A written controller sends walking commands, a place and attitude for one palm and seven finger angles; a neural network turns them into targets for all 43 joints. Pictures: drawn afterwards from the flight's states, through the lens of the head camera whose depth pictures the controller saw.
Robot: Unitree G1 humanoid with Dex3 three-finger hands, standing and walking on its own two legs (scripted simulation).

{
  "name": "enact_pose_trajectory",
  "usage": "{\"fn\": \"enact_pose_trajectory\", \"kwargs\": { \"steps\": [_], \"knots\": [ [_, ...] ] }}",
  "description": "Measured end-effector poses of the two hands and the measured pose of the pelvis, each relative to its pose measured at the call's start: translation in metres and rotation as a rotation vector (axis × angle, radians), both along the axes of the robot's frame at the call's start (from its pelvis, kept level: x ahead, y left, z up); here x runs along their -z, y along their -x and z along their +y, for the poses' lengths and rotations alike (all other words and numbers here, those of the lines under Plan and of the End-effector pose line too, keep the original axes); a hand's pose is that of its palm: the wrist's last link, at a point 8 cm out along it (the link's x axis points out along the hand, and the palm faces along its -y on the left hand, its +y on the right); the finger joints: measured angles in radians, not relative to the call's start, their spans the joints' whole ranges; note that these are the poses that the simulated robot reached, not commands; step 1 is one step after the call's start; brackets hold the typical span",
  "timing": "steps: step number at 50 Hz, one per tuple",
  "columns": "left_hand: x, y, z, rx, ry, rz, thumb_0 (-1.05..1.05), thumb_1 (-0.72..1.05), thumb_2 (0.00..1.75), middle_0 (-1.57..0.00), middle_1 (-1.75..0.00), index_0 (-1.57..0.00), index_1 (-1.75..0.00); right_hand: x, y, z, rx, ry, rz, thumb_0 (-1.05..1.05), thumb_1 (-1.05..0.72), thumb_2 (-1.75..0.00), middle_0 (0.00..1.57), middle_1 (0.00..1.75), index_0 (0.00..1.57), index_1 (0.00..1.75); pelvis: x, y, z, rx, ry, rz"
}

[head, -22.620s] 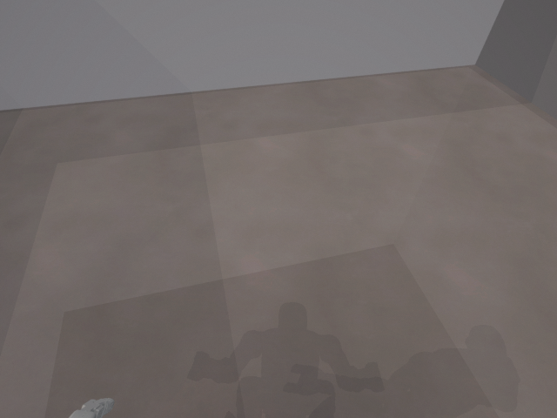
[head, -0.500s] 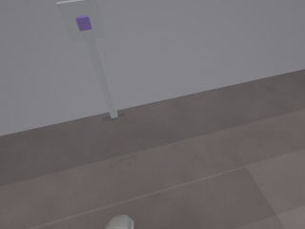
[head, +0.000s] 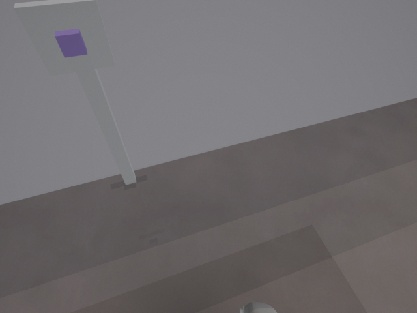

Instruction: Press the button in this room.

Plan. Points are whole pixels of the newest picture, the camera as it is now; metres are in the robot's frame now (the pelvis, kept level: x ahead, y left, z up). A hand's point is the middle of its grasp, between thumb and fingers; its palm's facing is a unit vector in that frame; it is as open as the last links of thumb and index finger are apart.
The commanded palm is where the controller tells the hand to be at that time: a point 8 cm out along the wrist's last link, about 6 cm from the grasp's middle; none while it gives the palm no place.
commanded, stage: turn to face it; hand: left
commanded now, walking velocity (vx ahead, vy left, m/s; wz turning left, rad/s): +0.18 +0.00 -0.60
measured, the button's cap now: (71, 42) +0.76 +0.46 +0.08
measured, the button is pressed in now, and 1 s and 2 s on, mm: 0 0 0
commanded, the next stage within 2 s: take the last steps up to it in 0.78 s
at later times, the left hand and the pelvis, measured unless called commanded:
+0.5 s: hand (155, 257) +0.25 +0.14 -0.15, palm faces +0.14 -0.97 -0.19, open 7.3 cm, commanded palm none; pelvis +0.15 -0.03 +0.00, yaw +9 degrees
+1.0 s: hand out of the picture +0.10 +0.23 -0.17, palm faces +0.35 -0.91 -0.22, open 7.4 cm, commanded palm none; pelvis +0.14 +0.02 +0.01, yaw +18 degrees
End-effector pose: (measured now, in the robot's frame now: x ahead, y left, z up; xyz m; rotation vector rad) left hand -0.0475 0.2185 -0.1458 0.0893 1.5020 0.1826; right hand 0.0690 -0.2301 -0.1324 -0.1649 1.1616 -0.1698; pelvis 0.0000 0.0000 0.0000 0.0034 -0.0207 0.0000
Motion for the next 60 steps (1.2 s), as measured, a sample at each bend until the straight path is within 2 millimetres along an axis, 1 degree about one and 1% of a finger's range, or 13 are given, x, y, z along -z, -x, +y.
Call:
{"fn": "enact_pose_trajectory", "kwargs": {
  "steps": [5, 9, 14, 18, 20, 23, 29, 34, 38, 43, 50, 54, 60],
  "knots": [
    [-0.007, -0.128, 0.018, 0.064, -0.023, -0.221, 0.00, 0.91, 0.89, -0.20, -0.30, -0.19, -0.29, -0.010, 0.017, -0.011, 0.051, 0.035, 0.123, -0.02, -0.95, -0.89, 0.20, 0.29, 0.20, 0.30, -0.007, -0.040, 0.002, 0.029, -0.002, 0.001],
    [-0.016, -0.207, 0.011, 0.114, -0.017, -0.325, 0.00, 0.91, 0.89, -0.19, -0.30, -0.19, -0.29, -0.010, 0.028, -0.006, 0.086, 0.014, 0.220, -0.01, -0.94, -0.90, 0.20, 0.29, 0.20, 0.30, -0.010, -0.071, -0.002, 0.016, 0.008, 0.004],
    [-0.019, -0.280, -0.013, 0.164, -0.013, -0.398, 0.00, 0.91, 0.89, -0.20, -0.30, -0.19, -0.29, 0.000, 0.031, 0.003, 0.117, -0.053, 0.342, 0.00, -0.92, -0.90, 0.20, 0.29, 0.20, 0.30, -0.004, -0.108, -0.016, -0.029, 0.000, 0.008],
    [-0.017, -0.311, -0.033, 0.152, -0.020, -0.444, 0.00, 0.91, 0.89, -0.20, -0.30, -0.19, -0.29, 0.014, 0.017, 0.000, 0.109, -0.101, 0.419, 0.01, -0.92, -0.90, 0.20, 0.30, 0.20, 0.30, 0.005, -0.134, -0.029, -0.073, -0.002, 0.005],
    [-0.020, -0.309, -0.037, 0.125, -0.023, -0.450, 0.00, 0.91, 0.89, -0.20, -0.30, -0.20, -0.29, 0.016, -0.003, -0.005, 0.083, -0.104, 0.413, 0.01, -0.91, -0.89, 0.20, 0.30, 0.20, 0.30, 0.003, -0.138, -0.032, -0.100, -0.006, -0.009],
    [-0.023, -0.290, -0.037, 0.064, -0.033, -0.416, 0.00, 0.90, 0.89, -0.20, -0.30, -0.20, -0.29, 0.016, -0.043, -0.015, 0.026, -0.093, 0.362, 0.01, -0.91, -0.89, 0.20, 0.30, 0.20, 0.30, -0.002, -0.143, -0.034, -0.129, -0.013, -0.022],
    [-0.027, -0.255, -0.001, -0.052, -0.111, -0.367, -0.03, 0.93, 0.89, -0.21, -0.30, -0.20, -0.30, 0.008, -0.131, -0.026, -0.091, -0.036, 0.194, 0.01, -0.91, -0.90, 0.20, 0.29, 0.20, 0.30, -0.005, -0.148, -0.027, -0.195, -0.003, -0.021],
    [-0.014, -0.218, 0.030, -0.133, -0.124, -0.317, -0.01, 0.92, 0.89, -0.20, -0.30, -0.20, -0.30, -0.005, -0.188, -0.015, -0.193, 0.029, 0.082, 0.01, -0.92, -0.90, 0.19, 0.29, 0.20, 0.30, 0.000, -0.147, -0.011, -0.244, 0.015, -0.018],
    [0.009, -0.182, 0.053, -0.206, -0.106, -0.263, 0.00, 0.91, 0.89, -0.20, -0.30, -0.20, -0.30, -0.010, -0.219, 0.006, -0.270, 0.081, 0.006, 0.01, -0.92, -0.90, 0.19, 0.29, 0.20, 0.30, 0.012, -0.144, 0.008, -0.277, 0.033, -0.015],
    [0.005, -0.145, 0.060, -0.253, -0.082, -0.155, 0.00, 0.91, 0.89, -0.20, -0.30, -0.19, -0.29, -0.025, -0.225, 0.034, -0.329, 0.084, -0.002, 0.01, -0.91, -0.90, 0.19, 0.29, 0.20, 0.30, -0.002, -0.141, 0.019, -0.294, 0.037, -0.009],
    [-0.012, -0.122, 0.051, -0.275, -0.071, -0.112, 0.01, 0.91, 0.89, -0.20, -0.30, -0.19, -0.29, -0.023, -0.216, 0.057, -0.350, 0.024, 0.026, 0.01, -0.91, -0.89, 0.20, 0.30, 0.20, 0.30, -0.014, -0.142, 0.025, -0.314, 0.028, 0.006],
    [-0.016, -0.127, 0.039, -0.257, -0.063, -0.111, 0.01, 0.91, 0.89, -0.20, -0.30, -0.19, -0.29, -0.016, -0.204, 0.048, -0.315, 0.003, 0.040, 0.00, -0.93, -0.89, 0.20, 0.30, 0.21, 0.30, -0.014, -0.147, 0.021, -0.317, 0.010, 0.005],
    [-0.020, -0.160, 0.016, -0.225, -0.074, -0.176, 0.01, 0.91, 0.89, -0.20, -0.30, -0.19, -0.29, 0.009, -0.173, 0.019, -0.263, -0.033, 0.152, 0.00, -0.92, -0.89, 0.20, 0.30, 0.21, 0.30, -0.008, -0.162, 0.004, -0.323, -0.019, -0.002]
  ]
}}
